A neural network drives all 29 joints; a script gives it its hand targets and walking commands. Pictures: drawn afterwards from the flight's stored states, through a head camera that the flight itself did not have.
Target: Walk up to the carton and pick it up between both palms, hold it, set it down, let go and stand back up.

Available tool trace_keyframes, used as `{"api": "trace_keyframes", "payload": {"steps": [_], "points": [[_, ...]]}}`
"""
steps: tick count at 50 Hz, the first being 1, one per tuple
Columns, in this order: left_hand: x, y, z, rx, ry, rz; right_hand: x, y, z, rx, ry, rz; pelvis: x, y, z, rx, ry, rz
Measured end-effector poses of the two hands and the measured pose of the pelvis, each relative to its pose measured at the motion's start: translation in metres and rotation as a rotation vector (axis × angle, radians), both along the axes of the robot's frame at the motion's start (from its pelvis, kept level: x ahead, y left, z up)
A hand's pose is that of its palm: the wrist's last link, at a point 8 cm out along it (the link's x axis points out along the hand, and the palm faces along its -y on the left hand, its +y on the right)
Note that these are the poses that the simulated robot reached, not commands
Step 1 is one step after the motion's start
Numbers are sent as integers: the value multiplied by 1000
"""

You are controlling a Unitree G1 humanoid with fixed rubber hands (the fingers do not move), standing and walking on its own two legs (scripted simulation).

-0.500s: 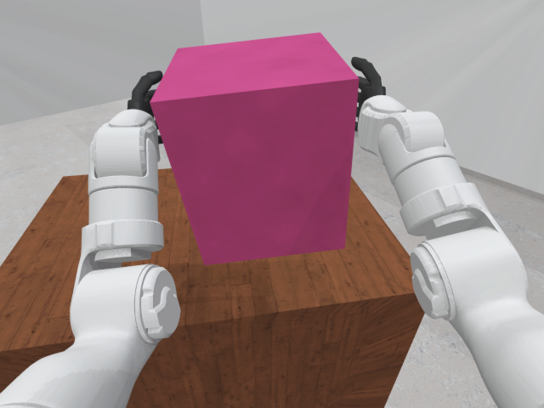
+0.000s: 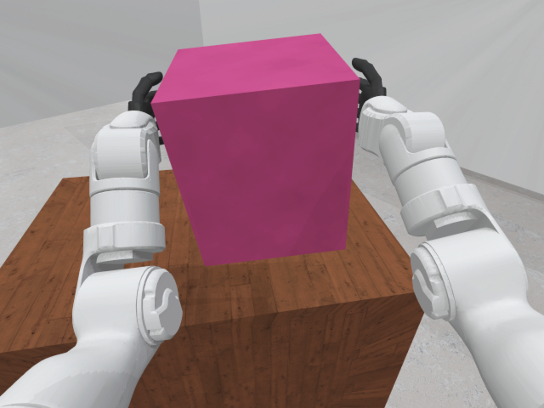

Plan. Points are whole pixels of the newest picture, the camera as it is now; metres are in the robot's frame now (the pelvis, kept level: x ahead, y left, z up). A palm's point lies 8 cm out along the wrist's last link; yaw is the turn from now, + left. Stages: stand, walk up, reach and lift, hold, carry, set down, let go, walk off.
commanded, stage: hold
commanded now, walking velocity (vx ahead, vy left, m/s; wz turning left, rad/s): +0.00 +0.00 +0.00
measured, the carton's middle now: (262, 150) +0.39 +0.00 +0.27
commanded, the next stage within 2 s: none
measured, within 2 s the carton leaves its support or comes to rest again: neither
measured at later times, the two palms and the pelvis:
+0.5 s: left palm (144, 126) +0.37 +0.15 +0.32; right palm (370, 113) +0.37 -0.15 +0.32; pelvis +0.00 +0.00 +0.00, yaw +0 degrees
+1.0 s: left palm (145, 127) +0.37 +0.15 +0.31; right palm (371, 114) +0.37 -0.15 +0.32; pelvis +0.00 +0.00 +0.00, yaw +0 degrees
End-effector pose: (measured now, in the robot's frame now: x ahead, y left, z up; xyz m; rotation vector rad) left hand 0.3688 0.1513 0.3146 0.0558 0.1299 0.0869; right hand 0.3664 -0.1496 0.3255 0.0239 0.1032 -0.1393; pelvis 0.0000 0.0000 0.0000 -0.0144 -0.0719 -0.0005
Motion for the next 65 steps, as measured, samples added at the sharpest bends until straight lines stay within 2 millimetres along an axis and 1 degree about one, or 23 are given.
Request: {"api": "trace_keyframes", "payload": {"steps": [65], "points": [[2, -2, -1, 1, -4, 0, 1, -2, -4, 1, 9, -3, 0, -1, 0, 0, 4, 3]]}}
